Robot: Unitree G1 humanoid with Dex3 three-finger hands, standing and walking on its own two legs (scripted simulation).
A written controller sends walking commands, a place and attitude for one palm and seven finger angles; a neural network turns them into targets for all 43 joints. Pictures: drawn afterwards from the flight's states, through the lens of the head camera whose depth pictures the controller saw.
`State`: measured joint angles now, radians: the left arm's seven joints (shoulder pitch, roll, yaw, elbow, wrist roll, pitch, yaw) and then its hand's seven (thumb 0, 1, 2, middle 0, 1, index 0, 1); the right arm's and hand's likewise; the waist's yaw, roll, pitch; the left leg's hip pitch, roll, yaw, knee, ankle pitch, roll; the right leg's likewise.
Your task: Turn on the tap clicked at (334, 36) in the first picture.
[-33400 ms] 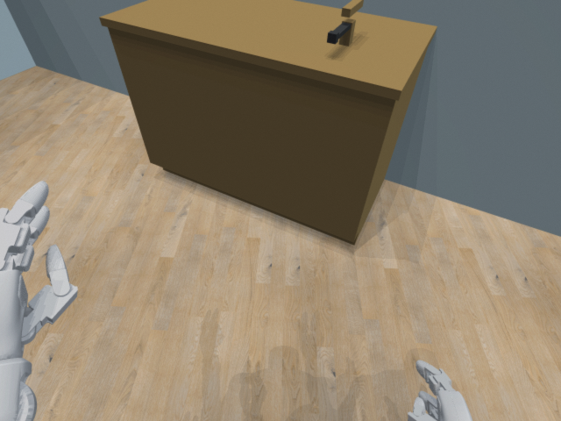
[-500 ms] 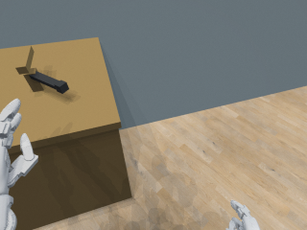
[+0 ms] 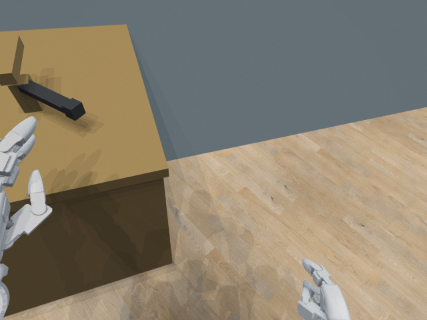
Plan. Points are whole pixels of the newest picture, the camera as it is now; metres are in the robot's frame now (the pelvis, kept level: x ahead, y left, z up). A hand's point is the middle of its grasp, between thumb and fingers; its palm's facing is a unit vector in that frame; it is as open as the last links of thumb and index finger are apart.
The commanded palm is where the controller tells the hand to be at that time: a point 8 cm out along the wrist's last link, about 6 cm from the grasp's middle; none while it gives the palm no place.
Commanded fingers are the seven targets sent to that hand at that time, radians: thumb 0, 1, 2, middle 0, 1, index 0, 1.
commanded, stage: shuffle to correct the standing spot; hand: left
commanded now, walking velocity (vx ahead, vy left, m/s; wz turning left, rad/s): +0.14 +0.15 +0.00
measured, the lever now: (73, 109) +0.46 +0.33 +0.10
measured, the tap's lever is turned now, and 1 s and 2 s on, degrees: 44 44 44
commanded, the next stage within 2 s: come to a stop and stand still in 1.12 s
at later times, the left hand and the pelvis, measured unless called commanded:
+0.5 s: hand (30, 180) +0.25 +0.28 +0.17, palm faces +0.42 -0.83 -0.37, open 7.4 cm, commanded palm +0.19 +0.30 +0.18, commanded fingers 0.00 0.90 0.90 -0.20 -0.30 -0.20 -0.30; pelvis +0.03 +0.02 -0.01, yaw +0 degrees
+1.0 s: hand (23, 177) +0.25 +0.28 +0.17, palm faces +0.36 -0.81 -0.46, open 7.4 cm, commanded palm +0.19 +0.33 +0.18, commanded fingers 0.00 0.90 0.90 -0.20 -0.30 -0.20 -0.30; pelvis +0.03 +0.05 -0.01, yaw -1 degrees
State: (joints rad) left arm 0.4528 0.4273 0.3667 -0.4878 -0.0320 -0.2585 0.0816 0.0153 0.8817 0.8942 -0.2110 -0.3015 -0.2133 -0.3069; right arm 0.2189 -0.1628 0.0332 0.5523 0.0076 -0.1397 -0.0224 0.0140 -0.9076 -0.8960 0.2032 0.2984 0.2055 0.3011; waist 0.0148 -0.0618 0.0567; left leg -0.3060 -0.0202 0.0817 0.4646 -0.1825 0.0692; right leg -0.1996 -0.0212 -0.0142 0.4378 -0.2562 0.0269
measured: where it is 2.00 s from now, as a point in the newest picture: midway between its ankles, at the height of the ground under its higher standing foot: outside the picture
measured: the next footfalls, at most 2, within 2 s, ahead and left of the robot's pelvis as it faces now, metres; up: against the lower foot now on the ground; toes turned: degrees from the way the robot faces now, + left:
right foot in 1.00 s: +0.07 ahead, -0.05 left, +0.00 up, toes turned -11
left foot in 1.30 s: +0.15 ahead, +0.28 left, +0.00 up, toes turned +0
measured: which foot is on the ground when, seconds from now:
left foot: down 0.00-1.00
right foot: down 0.00-0.72, up 0.74-0.98, down 1.00-1.00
